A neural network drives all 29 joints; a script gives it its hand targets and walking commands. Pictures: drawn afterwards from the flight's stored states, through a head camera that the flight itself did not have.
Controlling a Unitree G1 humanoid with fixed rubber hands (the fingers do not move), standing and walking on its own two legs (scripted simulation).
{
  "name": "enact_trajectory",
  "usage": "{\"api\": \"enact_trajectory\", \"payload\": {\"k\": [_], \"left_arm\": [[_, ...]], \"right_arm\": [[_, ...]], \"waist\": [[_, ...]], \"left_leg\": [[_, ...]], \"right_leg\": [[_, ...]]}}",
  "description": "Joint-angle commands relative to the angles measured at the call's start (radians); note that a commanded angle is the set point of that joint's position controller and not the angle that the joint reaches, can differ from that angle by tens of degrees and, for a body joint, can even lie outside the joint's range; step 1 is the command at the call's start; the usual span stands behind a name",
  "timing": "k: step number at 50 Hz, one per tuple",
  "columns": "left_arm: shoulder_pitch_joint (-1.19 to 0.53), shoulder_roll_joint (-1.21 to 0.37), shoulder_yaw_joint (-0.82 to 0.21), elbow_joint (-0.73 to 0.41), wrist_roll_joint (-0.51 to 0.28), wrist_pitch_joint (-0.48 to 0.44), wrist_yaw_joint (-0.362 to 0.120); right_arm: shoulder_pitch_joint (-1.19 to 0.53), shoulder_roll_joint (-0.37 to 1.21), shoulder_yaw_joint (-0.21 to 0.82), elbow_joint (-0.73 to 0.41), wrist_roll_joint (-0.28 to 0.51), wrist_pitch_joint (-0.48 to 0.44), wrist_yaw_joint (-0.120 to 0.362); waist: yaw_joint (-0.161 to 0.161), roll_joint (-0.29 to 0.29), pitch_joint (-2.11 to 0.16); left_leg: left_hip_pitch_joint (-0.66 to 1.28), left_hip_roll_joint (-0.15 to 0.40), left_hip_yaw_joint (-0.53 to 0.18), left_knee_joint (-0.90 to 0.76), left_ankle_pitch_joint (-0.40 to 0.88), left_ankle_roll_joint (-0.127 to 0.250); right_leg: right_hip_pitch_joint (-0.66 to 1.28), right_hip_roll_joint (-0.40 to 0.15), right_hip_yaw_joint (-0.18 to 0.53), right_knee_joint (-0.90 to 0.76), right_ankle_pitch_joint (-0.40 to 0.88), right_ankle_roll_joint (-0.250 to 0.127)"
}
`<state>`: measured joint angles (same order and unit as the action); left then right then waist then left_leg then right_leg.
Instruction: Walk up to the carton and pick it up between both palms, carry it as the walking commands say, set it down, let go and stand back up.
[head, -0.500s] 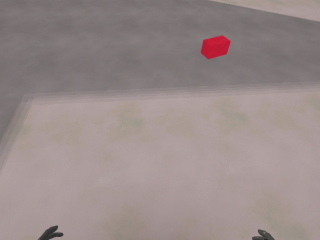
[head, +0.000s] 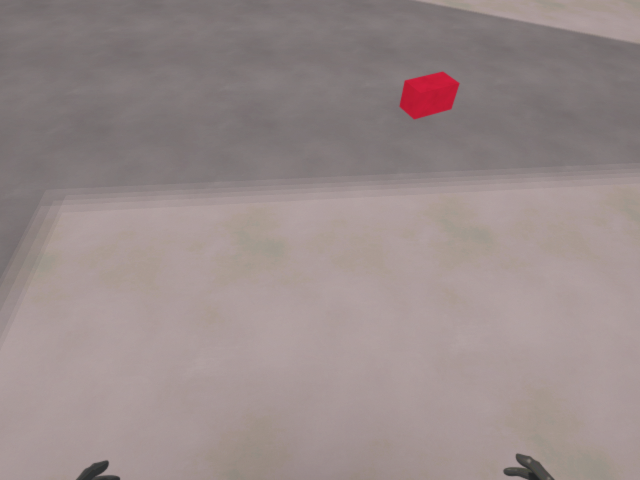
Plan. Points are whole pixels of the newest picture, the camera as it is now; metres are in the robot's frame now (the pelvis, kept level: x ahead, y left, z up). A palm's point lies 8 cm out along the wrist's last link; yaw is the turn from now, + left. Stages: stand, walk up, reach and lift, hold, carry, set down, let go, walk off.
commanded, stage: walk up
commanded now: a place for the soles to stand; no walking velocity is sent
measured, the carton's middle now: (428, 95) +2.20 -0.65 -0.70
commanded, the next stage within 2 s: none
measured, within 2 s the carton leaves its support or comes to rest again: neither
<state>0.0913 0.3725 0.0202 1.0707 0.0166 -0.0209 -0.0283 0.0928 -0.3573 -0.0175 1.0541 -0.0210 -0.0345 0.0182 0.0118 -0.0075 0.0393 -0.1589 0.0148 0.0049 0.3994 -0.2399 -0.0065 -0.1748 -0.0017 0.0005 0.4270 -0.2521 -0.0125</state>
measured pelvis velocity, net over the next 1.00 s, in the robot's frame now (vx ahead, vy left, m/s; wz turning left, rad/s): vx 0.38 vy -0.13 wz -0.29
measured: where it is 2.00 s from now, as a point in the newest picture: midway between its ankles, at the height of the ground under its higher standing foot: (389, 303)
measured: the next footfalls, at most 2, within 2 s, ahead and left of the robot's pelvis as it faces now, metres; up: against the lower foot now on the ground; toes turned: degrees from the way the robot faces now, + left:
right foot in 0.26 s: +0.17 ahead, -0.22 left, +0.00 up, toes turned -14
left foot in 0.72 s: +0.39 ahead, +0.00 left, +0.00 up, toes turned -6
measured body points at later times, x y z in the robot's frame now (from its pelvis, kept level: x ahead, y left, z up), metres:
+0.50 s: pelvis +0.13 -0.11 -0.01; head +0.11 -0.12 +0.44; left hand +0.25 +0.22 -0.10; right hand +0.22 -0.45 -0.10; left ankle +0.23 +0.01 -0.70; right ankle +0.13 -0.21 -0.74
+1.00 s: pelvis +0.38 -0.13 -0.01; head +0.39 -0.13 +0.44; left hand +0.61 +0.14 -0.10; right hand +0.32 -0.47 -0.10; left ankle +0.35 +0.01 -0.74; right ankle +0.46 -0.30 -0.71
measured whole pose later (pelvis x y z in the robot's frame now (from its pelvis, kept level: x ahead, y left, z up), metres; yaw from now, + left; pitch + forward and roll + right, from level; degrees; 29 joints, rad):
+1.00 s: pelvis +0.38 -0.13 -0.01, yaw -16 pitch -1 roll +2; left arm 0.15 0.48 0.05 0.86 0.00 -0.07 -0.11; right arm 0.33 -0.46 -0.07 0.85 -0.01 -0.12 0.05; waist -0.06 -0.05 0.04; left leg -0.09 0.05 0.18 0.46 -0.34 0.00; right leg -0.55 -0.10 -0.01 0.77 -0.27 0.00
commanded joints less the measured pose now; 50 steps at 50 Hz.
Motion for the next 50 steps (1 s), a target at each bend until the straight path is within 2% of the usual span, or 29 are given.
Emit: {"api": "enact_trajectory", "payload": {"k": [1, 3, 4, 8, 9, 11, 12, 13, 14, 15, 16, 19, 23, 26, 29, 30, 31, 32, 33, 34, 35, 36, 37, 38, 39, 40, 42, 46, 50], "left_arm": [[-0.191, 0.237, 0.081, -0.208, 0.013, -0.019, -0.078], [-0.167, 0.237, 0.077, -0.236, 0.019, -0.036, -0.091], [-0.143, 0.245, 0.086, -0.225, 0.01, -0.036, -0.099], [0.023, 0.265, 0.115, -0.19, -0.007, -0.024, -0.122], [0.088, 0.268, 0.123, -0.169, -0.007, -0.023, -0.121], [0.311, 0.33, 0.16, -0.096, 0.0, -0.033, -0.093], [0.401, 0.414, 0.185, -0.096, 0.01, -0.034, -0.069], [0.276, 0.435, 0.165, -0.165, 0.009, -0.044, -0.059], [0.153, 0.43, 0.154, -0.206, -0.004, -0.05, -0.054], [0.129, 0.39, 0.137, -0.223, -0.015, -0.062, -0.056], [0.117, 0.379, 0.13, -0.213, -0.021, -0.076, -0.049], [0.015, 0.414, 0.14, -0.224, -0.017, -0.081, -0.05], [0.123, 0.397, 0.126, -0.224, -0.006, -0.09, -0.054], [0.104, 0.379, 0.12, -0.238, -0.002, -0.09, -0.056], [0.11, 0.373, 0.115, -0.234, -0.002, -0.089, -0.06], [0.139, 0.366, 0.122, -0.233, -0.004, -0.087, -0.059], [0.156, 0.365, 0.118, -0.238, -0.008, -0.087, -0.059], [0.137, 0.359, 0.113, -0.239, -0.008, -0.088, -0.059], [0.15, 0.337, 0.1, -0.231, -0.001, -0.082, -0.06], [0.142, 0.301, 0.091, -0.248, -0.009, -0.086, -0.054], [0.151, 0.203, 0.061, -0.283, -0.023, -0.096, -0.053], [0.135, 0.25, 0.077, -0.282, -0.01, -0.091, -0.052], [0.139, 0.312, 0.081, -0.267, -0.001, -0.084, -0.048], [0.079, 0.309, 0.072, -0.281, -0.01, -0.089, -0.048], [0.09, 0.303, 0.069, -0.275, -0.015, -0.091, -0.048], [0.11, 0.29, 0.066, -0.26, -0.025, -0.086, -0.055], [0.113, 0.287, 0.07, -0.261, -0.028, -0.084, -0.065], [-0.045, 0.251, 0.061, -0.305, -0.018, -0.071, -0.084], [0.031, 0.248, 0.085, -0.253, -0.01, -0.069, -0.095]], "right_arm": [[0.096, -0.396, -0.142, -0.131, -0.016, -0.071, 0.004], [0.121, -0.372, -0.142, -0.155, -0.032, -0.073, 0.004], [0.098, -0.37, -0.141, -0.17, -0.03, -0.08, 0.005], [-0.121, -0.401, -0.143, -0.246, -0.028, -0.08, 0.033], [-0.118, -0.381, -0.14, -0.246, -0.03, -0.076, 0.036], [-0.082, -0.292, -0.117, -0.262, -0.03, -0.061, 0.038], [-0.093, -0.21, -0.089, -0.29, -0.025, -0.066, 0.041], [-0.088, -0.211, -0.076, -0.31, -0.015, -0.065, 0.036], [-0.058, -0.312, -0.105, -0.284, 0.004, -0.069, 0.037], [-0.03, -0.349, -0.12, -0.261, 0.005, -0.07, 0.048], [-0.018, -0.339, -0.122, -0.244, 0.01, -0.072, 0.055], [0.064, -0.348, -0.131, -0.212, 0.032, -0.064, 0.072], [0.033, -0.332, -0.135, -0.241, 0.019, -0.051, 0.086], [0.0, -0.31, -0.136, -0.259, 0.013, -0.044, 0.094], [-0.039, -0.28, -0.128, -0.283, 0.018, -0.047, 0.094], [-0.07, -0.279, -0.127, -0.288, 0.014, -0.051, 0.092], [-0.078, -0.272, -0.126, -0.296, 0.016, -0.062, 0.088], [-0.028, -0.268, -0.122, -0.274, 0.015, -0.075, 0.083], [0.068, -0.296, -0.129, -0.24, 0.018, -0.078, 0.07], [0.234, -0.323, -0.148, -0.222, 0.009, -0.087, 0.051], [0.341, -0.439, -0.178, -0.205, -0.016, -0.098, 0.036], [0.286, -0.468, -0.177, -0.239, -0.009, -0.107, 0.026], [0.234, -0.456, -0.167, -0.257, 0.013, -0.106, 0.021], [0.24, -0.418, -0.163, -0.244, 0.017, -0.109, 0.021], [0.234, -0.384, -0.145, -0.251, 0.015, -0.112, 0.02], [0.203, -0.371, -0.13, -0.257, 0.02, -0.112, 0.018], [0.166, -0.354, -0.121, -0.273, 0.023, -0.107, 0.02], [0.146, -0.38, -0.125, -0.282, 0.019, -0.107, 0.027], [0.128, -0.376, -0.124, -0.291, 0.011, -0.104, 0.032]], "waist": [[-0.096, 0.141, 0.026], [-0.101, 0.099, 0.006], [-0.084, 0.129, -0.011], [0.067, 0.209, 0.019], [0.089, 0.146, -0.01], [0.184, -0.143, -0.06], [0.252, -0.532, -0.051], [0.163, -0.441, 0.008], [0.08, -0.207, 0.087], [0.04, -0.056, 0.056], [0.021, -0.041, 0.015], [-0.024, -0.136, 0.005], [0.006, -0.175, 0.0], [-0.008, -0.073, -0.016], [0.003, -0.077, 0.009], [0.035, -0.053, 0.036], [0.023, -0.014, 0.052], [0.004, -0.007, 0.029], [-0.03, 0.067, -0.037], [-0.111, 0.11, -0.119], [-0.158, 0.318, -0.191], [-0.136, 0.219, -0.086], [-0.119, 0.103, -0.061], [-0.121, 0.096, -0.038], [-0.091, 0.052, -0.061], [-0.073, 0.097, -0.078], [-0.051, 0.125, -0.012], [-0.058, 0.201, 0.047], [-0.006, 0.14, 0.018]], "left_leg": [[0.243, 0.407, -0.381, -0.253, -0.527, 0.235], [0.234, 0.4, -0.348, -0.248, -0.43, 0.262], [0.205, 0.374, -0.292, -0.264, -0.449, 0.254], [-0.17, 0.337, -0.088, -0.253, -0.434, 0.197], [-0.222, 0.274, 0.007, -0.162, -0.458, 0.182], [-0.555, 0.129, 0.139, 0.259, -0.533, 0.104], [-0.751, -0.012, 0.216, 0.749, -0.465, 0.078], [-0.794, -0.001, 0.023, 0.917, -0.358, 0.062], [-0.681, 0.092, -0.024, 0.863, -0.241, 0.053], [-0.59, 0.114, -0.032, 0.806, -0.131, 0.05], [-0.556, 0.125, -0.046, 0.733, -0.078, 0.046], [-0.397, 0.144, -0.029, 0.518, -0.109, 0.014], [-0.348, 0.102, 0.001, 0.39, -0.044, 0.01], [-0.346, 0.094, 0.03, 0.313, 0.068, 0.011], [-0.31, 0.072, 0.052, 0.212, 0.075, 0.015], [-0.324, 0.062, 0.065, 0.169, 0.049, 0.004], [-0.279, 0.079, 0.05, 0.13, 0.065, 0.021], [-0.198, 0.069, 0.058, 0.058, 0.089, 0.034], [-0.029, 0.011, 0.1, 0.046, 0.011, 0.055], [0.159, 0.053, 0.035, -0.027, -0.091, 0.089], [0.358, 0.361, -0.407, -0.159, -0.359, 0.195], [0.322, 0.418, -0.587, -0.21, -0.472, 0.235], [0.312, 0.42, -0.538, -0.187, -0.445, 0.238], [0.298, 0.426, -0.468, -0.165, -0.196, 0.269], [0.252, 0.377, -0.343, -0.136, -0.018, 0.239], [0.217, 0.338, -0.225, -0.125, 0.094, 0.233], [0.093, 0.289, -0.121, -0.15, 0.13, 0.224], [0.009, 0.286, -0.017, -0.203, 0.127, 0.251], [-0.144, 0.264, 0.063, -0.103, 0.076, 0.194]], "right_leg": [[-0.62, -0.092, 0.09, 0.446, -0.143, 0.0], [-0.602, -0.135, 0.085, 0.418, -0.176, 0.008], [-0.565, -0.148, 0.087, 0.423, -0.169, 0.014], [-0.16, -0.146, -0.021, 0.276, -0.139, -0.002], [-0.033, -0.088, -0.1, 0.212, -0.103, 0.002], [0.349, -0.014, -0.083, 0.174, -0.171, -0.035], [0.382, -0.183, 0.253, -0.041, -0.485, -0.097], [0.18, -0.376, 0.685, -0.3, -0.833, -0.199], [0.067, -0.401, 0.665, -0.312, -0.748, -0.234], [0.012, -0.344, 0.577, -0.292, -0.601, -0.213], [-0.012, -0.317, 0.515, -0.277, -0.493, -0.207], [-0.143, -0.352, 0.362, -0.273, -0.434, -0.227], [-0.134, -0.291, 0.284, -0.299, -0.395, -0.2], [-0.101, -0.287, 0.217, -0.294, -0.352, -0.197], [-0.06, -0.262, 0.18, -0.286, -0.244, -0.176], [-0.036, -0.249, 0.18, -0.272, -0.222, -0.18], [-0.051, -0.288, 0.193, -0.241, -0.212, -0.184], [-0.063, -0.262, 0.145, -0.165, -0.162, -0.17], [-0.087, -0.199, 0.098, -0.034, -0.063, -0.145], [-0.159, -0.135, 0.001, 0.238, 0.122, -0.127], [-0.449, -0.036, -0.085, 0.573, -0.073, -0.063], [-0.643, 0.012, 0.069, 0.736, -0.212, -0.048], [-0.671, -0.04, 0.111, 0.764, -0.149, -0.04], [-0.688, -0.079, 0.118, 0.76, -0.105, -0.029], [-0.632, -0.092, 0.133, 0.714, -0.078, -0.025], [-0.559, -0.104, 0.109, 0.649, -0.087, -0.016], [-0.497, -0.108, 0.071, 0.542, -0.052, 0.008], [-0.435, -0.115, -0.02, 0.316, -0.007, 0.022], [-0.126, -0.075, -0.09, 0.17, 0.145, -0.019]]}}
